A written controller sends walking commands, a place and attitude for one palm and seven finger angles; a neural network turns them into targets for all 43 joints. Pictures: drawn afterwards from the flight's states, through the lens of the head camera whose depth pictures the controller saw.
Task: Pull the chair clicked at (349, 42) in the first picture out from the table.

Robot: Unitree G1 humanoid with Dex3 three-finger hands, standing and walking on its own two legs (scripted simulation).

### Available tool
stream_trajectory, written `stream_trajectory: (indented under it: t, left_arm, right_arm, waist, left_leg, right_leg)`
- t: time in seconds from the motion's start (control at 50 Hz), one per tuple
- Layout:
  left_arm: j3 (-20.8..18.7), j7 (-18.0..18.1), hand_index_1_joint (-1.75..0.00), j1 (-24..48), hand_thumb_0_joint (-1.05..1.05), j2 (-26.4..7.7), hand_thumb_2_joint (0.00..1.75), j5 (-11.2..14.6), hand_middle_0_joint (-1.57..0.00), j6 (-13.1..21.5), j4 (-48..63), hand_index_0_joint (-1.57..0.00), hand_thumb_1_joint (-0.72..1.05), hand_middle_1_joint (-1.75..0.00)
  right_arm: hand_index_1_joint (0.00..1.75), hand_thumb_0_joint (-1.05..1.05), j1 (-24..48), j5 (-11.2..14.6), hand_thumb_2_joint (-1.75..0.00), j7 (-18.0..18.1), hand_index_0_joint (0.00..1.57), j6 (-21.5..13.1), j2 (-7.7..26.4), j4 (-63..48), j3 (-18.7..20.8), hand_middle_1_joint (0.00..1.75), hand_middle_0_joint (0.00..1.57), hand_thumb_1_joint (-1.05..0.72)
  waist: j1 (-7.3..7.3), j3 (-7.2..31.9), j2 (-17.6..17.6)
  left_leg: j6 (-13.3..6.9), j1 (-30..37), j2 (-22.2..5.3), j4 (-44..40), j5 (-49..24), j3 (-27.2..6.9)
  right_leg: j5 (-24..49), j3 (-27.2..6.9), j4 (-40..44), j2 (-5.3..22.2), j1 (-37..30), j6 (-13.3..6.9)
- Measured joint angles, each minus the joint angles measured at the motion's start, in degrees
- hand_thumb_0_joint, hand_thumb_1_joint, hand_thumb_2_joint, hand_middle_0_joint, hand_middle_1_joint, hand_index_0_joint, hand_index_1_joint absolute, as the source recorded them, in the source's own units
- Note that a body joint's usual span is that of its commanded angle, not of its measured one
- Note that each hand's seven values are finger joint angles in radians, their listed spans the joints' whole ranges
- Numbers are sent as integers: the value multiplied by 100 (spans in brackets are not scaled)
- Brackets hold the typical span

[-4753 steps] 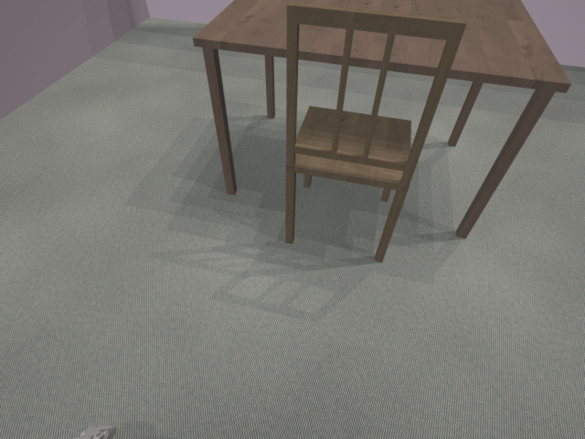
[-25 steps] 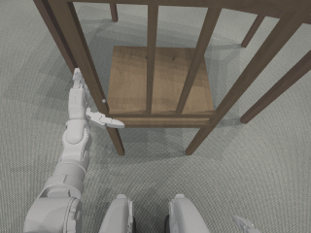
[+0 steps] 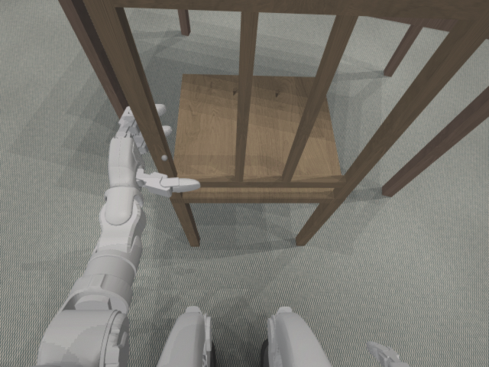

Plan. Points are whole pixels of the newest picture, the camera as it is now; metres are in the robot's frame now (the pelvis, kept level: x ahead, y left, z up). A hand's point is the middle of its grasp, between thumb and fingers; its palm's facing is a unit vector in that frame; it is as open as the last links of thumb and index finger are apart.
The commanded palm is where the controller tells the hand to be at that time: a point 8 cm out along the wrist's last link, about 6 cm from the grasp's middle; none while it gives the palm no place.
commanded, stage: hook a spindle and tug to test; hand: left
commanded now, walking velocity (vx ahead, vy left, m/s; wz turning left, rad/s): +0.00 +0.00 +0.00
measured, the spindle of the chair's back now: (242, 122) +0.48 +0.00 +0.07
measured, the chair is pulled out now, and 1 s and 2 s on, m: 0.12 0.15 0.22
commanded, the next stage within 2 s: step backward, pulling the chair out in 1.00 s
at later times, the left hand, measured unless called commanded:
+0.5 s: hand (171, 157) +0.44 +0.12 +0.03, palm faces +0.04 -1.00 -0.01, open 6.0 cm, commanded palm +0.40 +0.16 +0.02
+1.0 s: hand (172, 177) +0.41 +0.11 +0.03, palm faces +0.01 -1.00 -0.01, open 6.1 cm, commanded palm +0.38 +0.16 +0.02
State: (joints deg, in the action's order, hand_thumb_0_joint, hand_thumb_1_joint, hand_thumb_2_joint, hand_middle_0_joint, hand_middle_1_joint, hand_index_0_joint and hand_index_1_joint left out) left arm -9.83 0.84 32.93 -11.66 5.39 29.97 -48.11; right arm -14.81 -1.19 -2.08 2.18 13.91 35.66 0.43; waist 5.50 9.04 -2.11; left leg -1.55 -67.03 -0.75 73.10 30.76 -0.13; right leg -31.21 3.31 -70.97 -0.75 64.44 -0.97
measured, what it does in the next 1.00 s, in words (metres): stands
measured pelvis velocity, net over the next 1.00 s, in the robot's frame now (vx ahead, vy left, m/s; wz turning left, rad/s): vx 0.01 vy -0.01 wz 0.00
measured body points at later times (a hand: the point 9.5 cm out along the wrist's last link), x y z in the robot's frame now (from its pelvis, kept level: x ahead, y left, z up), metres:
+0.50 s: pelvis +0.01 +0.00 +0.00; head +0.14 +0.01 +0.43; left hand +0.43 +0.17 +0.03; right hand +0.10 -0.26 -0.12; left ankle +0.03 +0.10 -0.62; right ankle +0.02 -0.11 -0.62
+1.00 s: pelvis +0.01 -0.01 +0.01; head +0.13 +0.00 +0.44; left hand +0.40 +0.16 +0.03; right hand +0.13 -0.26 -0.11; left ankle +0.03 +0.10 -0.62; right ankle +0.02 -0.12 -0.62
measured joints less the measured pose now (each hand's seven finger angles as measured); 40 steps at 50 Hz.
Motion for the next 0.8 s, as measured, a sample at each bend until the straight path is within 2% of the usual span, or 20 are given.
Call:
stream_trajectory:
  t: [0.1,0.16,0.38,0.62,0.8]
  left_arm:
    - [56,65,-122,6,0,53,47,-31,-38,25,23,-36,-10,-120]
    - [104,109,-131,-24,0,81,53,-42,-41,-4,89,-38,5,-128]
    - [138,160,-141,-40,1,151,78,-108,-43,3,91,-42,62,-138]
    - [129,91,-143,-685,2,206,73,-37,-39,-123,717,-38,65,-140]
    - [288,28,-143,-1066,1,315,73,-51,-40,-7,1039,-37,65,-140]
  right_arm:
    - [30,0,-33,-13,-90,-14,20,35,-2,28,17,30,20,-91]
    - [30,0,-40,-17,-90,-27,20,65,-7,28,31,30,20,-91]
    - [30,0,12,-26,-90,-44,20,132,-36,0,18,30,20,-91]
    - [30,0,20,14,-90,-81,20,152,-75,-191,7,30,20,-91]
    - [30,0,63,13,-90,-57,20,84,-44,-194,22,30,20,-91]
  waist:
    - [-22,3,-3]
    - [-30,7,-12]
    - [-29,19,-3]
    - [4,34,38]
    - [-83,49,51]
  left_leg:
    - [-7,-6,14,0,14,-5]
    - [-8,1,17,-5,23,-9]
    - [-4,47,16,-38,37,-6]
    - [15,281,-42,-176,64,69]
    - [37,336,-24,-165,98,45]
  right_leg:
    - [-18,5,4,12,-2,8]
    - [-26,8,14,14,-13,9]
    - [-41,2,40,11,-53,6]
    - [-40,-79,146,-48,-228,-12]
    - [-98,-56,115,-33,-285,-31]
